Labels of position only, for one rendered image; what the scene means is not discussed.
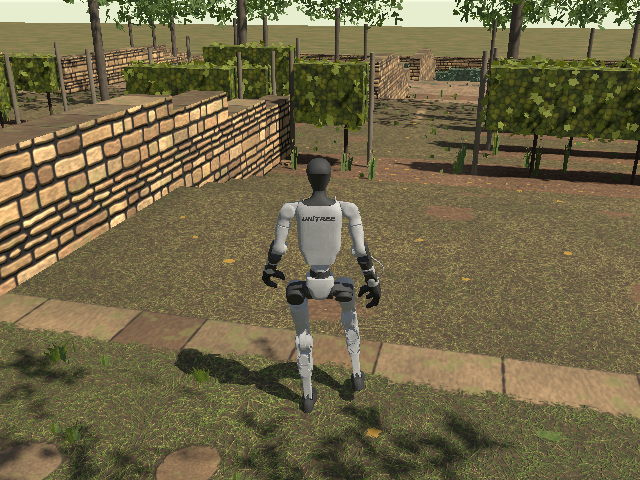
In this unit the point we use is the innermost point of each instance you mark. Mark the robot left hand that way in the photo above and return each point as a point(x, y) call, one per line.
point(268, 282)

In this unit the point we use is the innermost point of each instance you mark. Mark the left robot upper arm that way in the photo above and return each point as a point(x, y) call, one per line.
point(287, 212)

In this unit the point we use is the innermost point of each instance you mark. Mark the left robot forearm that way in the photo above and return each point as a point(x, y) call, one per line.
point(272, 261)

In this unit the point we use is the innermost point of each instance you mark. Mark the right robot thigh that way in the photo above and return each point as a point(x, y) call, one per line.
point(344, 291)

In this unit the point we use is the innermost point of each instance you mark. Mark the right robot shin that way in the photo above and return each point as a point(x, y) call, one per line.
point(353, 345)

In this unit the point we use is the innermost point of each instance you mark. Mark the robot right hand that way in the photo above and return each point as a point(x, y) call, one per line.
point(375, 292)

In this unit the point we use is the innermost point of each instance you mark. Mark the right robot upper arm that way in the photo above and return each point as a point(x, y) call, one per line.
point(351, 211)

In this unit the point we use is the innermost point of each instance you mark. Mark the right robot forearm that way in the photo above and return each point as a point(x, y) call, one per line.
point(367, 268)

